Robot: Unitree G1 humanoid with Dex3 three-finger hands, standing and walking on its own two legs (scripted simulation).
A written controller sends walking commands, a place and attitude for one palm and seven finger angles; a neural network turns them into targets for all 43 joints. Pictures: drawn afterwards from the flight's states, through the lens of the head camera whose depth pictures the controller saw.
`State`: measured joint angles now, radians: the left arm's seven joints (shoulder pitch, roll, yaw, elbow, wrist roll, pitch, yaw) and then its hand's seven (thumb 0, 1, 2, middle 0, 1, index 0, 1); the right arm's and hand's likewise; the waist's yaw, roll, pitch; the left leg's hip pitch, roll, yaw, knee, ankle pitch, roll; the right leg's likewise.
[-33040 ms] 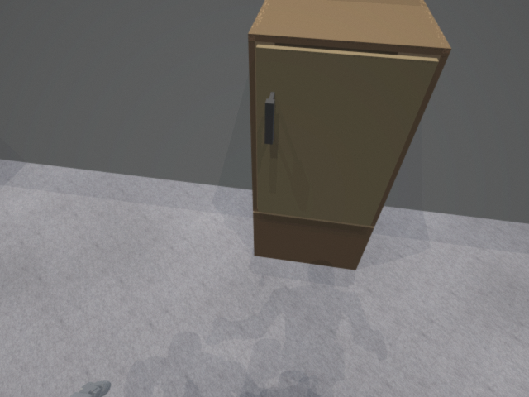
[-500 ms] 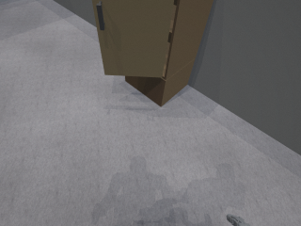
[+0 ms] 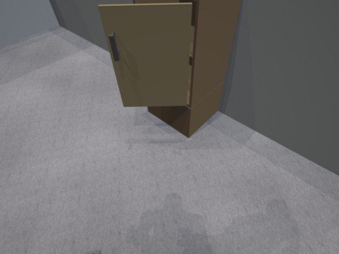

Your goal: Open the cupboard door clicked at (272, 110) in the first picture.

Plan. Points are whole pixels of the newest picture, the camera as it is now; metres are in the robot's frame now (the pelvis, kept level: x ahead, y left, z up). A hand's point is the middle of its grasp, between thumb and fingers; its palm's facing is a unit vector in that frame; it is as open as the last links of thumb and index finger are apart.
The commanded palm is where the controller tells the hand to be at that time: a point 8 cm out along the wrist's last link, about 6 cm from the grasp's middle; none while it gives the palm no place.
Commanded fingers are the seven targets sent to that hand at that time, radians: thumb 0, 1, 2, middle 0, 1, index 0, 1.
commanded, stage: take the last steps up to it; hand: left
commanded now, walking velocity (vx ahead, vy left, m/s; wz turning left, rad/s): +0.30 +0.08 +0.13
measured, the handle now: (114, 46) +1.00 +0.30 +0.00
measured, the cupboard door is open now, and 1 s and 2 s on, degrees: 43 43 43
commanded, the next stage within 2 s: come to a stop and stand still in 1.08 s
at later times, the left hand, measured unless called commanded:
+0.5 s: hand out of the picture +0.03 +0.19 -0.18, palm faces +0.21 -0.97 -0.10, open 7.4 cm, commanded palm none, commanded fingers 0.00 0.90 0.90 -0.20 -0.30 -0.20 -0.30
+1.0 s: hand (110, 156) +0.46 +0.24 -0.15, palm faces -0.06 -0.98 -0.20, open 7.4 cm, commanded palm none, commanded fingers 0.00 0.90 0.90 -0.20 -0.30 -0.20 -0.30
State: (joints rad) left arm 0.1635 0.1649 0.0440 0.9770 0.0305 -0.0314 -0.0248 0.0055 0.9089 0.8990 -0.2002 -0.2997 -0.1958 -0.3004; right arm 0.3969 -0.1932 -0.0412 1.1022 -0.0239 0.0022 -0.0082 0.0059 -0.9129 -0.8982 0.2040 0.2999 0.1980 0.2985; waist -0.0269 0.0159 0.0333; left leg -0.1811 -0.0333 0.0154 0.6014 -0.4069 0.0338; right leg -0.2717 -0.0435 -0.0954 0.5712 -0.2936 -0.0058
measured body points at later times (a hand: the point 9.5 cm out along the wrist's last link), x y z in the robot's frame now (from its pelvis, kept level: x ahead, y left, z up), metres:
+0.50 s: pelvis +0.16 +0.07 -0.01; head +0.19 +0.09 +0.44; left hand +0.03 +0.24 -0.17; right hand +0.28 -0.16 -0.15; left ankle +0.22 +0.17 -0.73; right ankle +0.03 -0.09 -0.71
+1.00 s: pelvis +0.33 +0.06 +0.00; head +0.36 +0.05 +0.45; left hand +0.47 +0.29 -0.14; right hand +0.23 -0.13 -0.16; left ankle +0.22 +0.17 -0.73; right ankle +0.40 -0.04 -0.73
